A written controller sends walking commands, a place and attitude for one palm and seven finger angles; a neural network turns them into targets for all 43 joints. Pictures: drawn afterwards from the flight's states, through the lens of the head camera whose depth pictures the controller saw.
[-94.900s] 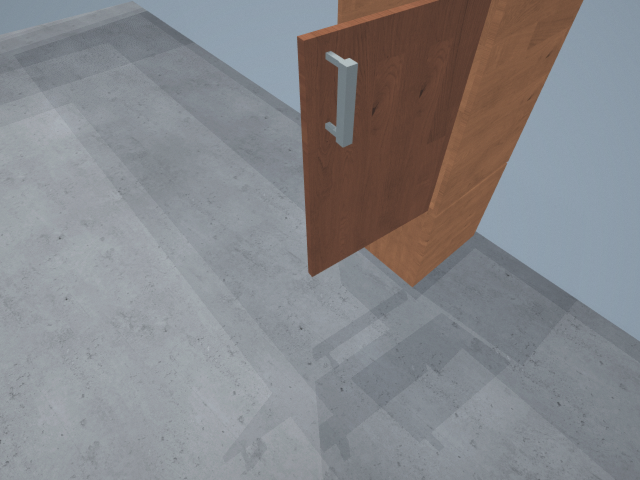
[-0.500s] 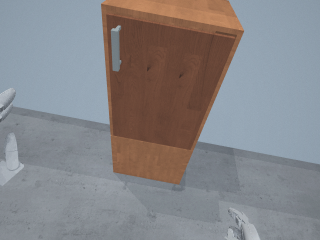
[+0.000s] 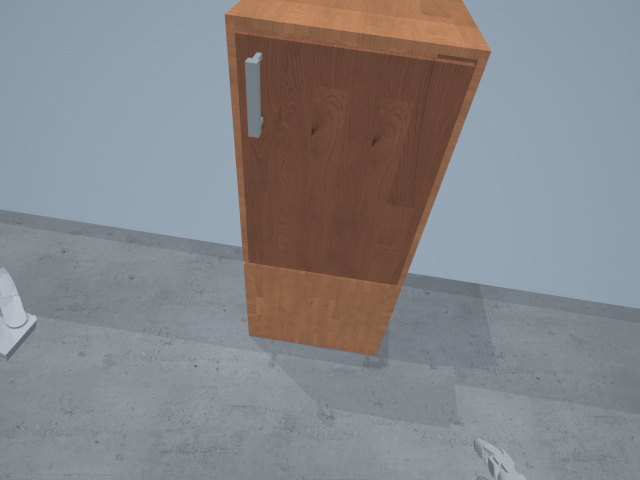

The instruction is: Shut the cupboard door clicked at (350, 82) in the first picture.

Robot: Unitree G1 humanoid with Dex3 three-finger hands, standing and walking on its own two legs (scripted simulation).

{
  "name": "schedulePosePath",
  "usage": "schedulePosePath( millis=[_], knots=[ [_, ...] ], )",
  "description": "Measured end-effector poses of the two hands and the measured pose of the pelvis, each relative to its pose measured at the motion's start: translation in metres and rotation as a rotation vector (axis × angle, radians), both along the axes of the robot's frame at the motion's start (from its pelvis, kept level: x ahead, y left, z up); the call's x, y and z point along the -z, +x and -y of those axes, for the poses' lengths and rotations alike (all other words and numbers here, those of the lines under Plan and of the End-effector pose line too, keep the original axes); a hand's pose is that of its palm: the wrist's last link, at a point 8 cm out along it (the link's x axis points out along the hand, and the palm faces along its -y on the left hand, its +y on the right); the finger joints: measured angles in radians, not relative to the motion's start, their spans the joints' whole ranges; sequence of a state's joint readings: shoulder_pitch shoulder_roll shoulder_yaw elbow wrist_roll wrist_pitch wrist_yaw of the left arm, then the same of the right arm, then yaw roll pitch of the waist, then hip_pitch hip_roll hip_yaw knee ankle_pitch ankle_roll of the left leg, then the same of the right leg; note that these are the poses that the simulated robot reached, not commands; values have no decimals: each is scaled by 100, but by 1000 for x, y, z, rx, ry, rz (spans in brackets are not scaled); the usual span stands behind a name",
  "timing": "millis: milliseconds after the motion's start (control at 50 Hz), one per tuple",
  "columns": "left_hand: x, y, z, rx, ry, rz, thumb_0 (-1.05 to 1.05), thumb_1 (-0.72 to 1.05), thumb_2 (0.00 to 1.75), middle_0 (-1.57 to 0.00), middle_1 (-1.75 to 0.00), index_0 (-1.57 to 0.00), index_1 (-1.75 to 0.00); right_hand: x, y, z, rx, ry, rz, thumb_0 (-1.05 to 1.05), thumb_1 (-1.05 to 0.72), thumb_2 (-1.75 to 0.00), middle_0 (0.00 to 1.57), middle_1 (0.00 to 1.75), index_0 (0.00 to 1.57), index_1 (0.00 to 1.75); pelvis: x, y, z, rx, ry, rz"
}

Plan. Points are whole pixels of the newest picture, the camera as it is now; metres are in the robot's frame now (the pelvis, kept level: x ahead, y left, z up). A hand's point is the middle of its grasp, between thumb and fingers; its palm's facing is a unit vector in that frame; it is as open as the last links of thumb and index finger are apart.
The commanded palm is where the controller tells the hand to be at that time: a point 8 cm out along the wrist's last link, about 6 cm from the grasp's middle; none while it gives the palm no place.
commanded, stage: stop stepping back and stand still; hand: left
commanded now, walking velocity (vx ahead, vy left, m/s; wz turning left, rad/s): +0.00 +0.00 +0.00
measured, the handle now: (256, 95) +0.71 +0.17 +0.16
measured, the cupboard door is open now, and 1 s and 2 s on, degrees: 0 0 0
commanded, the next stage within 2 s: let the arm hang, fingers relaxed in 0.22 s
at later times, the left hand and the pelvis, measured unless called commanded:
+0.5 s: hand out of the picture +0.15 +0.25 -0.09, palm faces +0.07 -0.92 -0.39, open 7.4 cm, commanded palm none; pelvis -0.01 +0.00 +0.00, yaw +2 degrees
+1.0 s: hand out of the picture -0.11 +0.15 -0.16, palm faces +0.09 -0.97 -0.21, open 7.4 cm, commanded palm none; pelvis +0.00 -0.01 +0.01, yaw +3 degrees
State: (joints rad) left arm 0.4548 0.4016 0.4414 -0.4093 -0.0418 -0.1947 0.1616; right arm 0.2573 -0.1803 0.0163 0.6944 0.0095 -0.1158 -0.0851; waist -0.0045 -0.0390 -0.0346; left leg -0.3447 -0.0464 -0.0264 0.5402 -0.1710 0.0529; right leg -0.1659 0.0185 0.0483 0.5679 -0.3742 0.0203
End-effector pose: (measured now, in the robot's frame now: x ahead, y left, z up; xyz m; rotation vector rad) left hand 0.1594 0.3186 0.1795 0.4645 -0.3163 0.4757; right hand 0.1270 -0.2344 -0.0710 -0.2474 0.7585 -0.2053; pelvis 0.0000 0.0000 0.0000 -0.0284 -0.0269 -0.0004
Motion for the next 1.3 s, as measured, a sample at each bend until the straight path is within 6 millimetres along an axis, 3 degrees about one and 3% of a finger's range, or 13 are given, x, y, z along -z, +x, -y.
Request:
schedulePosePath(
  millis=[160,260,340,400,460,500,560,640,700,780,920,1040,1300],
  knots=[
    [-10,-12,27,115,76,-76,2,89,90,-21,-30,-21,-30,-14,17,-25,-83,68,92,1,-90,-90,20,30,21,30,-6,-11,3,-15,-3,-36],
    [-8,-26,16,64,82,-99,1,89,90,-22,-30,-21,-30,-5,20,-19,-93,46,38,1,-90,-90,20,30,21,30,-4,-4,1,-14,-18,-29],
    [7,-19,3,-7,36,-114,1,89,90,-22,-30,-21,-30,1,22,-11,-107,28,9,1,-90,-90,20,30,21,30,-4,-1,-1,-21,-10,-27],
    [81,2,-6,-19,-77,-414,0,89,90,-21,-30,-20,-30,20,23,2,-144,34,-58,1,-90,-90,20,30,21,30,2,-8,-4,-36,1,-34],
    [178,-8,6,-17,-226,-824,0,90,90,-20,-30,-20,-30,32,15,16,-115,29,-117,1,-90,-90,20,30,21,30,5,-13,-4,-37,7,-25],
    [233,-32,26,-2,-320,-1058,1,91,90,-20,-30,-20,-30,33,3,26,-81,23,-156,1,-90,-90,20,30,21,30,5,-14,-1,-37,7,-18],
    [294,-80,63,21,-465,-1323,1,91,90,-20,-30,-20,-30,34,-24,37,-29,-6,-248,1,-90,-90,20,30,21,30,4,-11,2,-42,-1,-3],
    [336,-141,105,9,-626,-1568,2,93,90,-21,-30,-20,-30,37,-71,42,35,-37,-423,0,-91,-90,20,30,20,30,3,-6,4,-43,-3,9],
    [342,-182,116,-44,-711,-1679,2,95,90,-21,-30,-20,-30,40,-106,35,52,-31,-561,0,-91,-90,19,30,20,30,-2,-3,6,-49,3,-1],
    [331,-229,121,-138,-766,-1773,2,94,90,-21,-30,-20,-30,48,-137,18,58,20,-694,0,-91,-90,19,30,20,30,-6,-1,7,-58,8,-14],
    [310,-275,118,-268,-750,-1867,1,92,90,-20,-30,-20,-30,66,-146,-16,61,142,-722,0,-91,-90,20,30,20,30,-8,3,8,-56,13,-7],
    [308,-267,120,-283,-729,-1834,1,91,90,-20,-30,-20,-30,75,-139,-26,50,187,-705,2,-92,-90,20,30,21,30,-7,6,12,-52,20,3],
    [324,-194,152,-143,-735,-1683,0,91,90,-20,-30,-20,-30,73,-127,-4,73,163,-659,0,-91,-90,20,30,20,30,-6,16,24,-45,31,7]
  ],
)
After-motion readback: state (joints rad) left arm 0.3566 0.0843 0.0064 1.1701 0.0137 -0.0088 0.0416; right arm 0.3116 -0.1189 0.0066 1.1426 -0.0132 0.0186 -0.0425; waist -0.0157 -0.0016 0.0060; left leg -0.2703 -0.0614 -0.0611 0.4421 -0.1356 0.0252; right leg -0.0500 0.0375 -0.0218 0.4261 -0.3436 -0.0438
